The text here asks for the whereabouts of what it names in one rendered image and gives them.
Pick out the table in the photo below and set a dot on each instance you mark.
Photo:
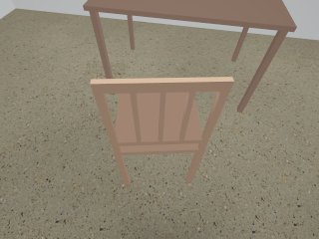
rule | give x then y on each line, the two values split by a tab
257	14

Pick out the chair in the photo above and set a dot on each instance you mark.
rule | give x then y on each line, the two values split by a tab
159	116

